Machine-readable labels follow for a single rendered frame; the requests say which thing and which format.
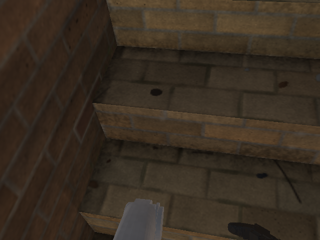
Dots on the left robot thigh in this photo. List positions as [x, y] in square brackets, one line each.
[141, 220]

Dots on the right robot hand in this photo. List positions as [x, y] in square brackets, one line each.
[250, 231]

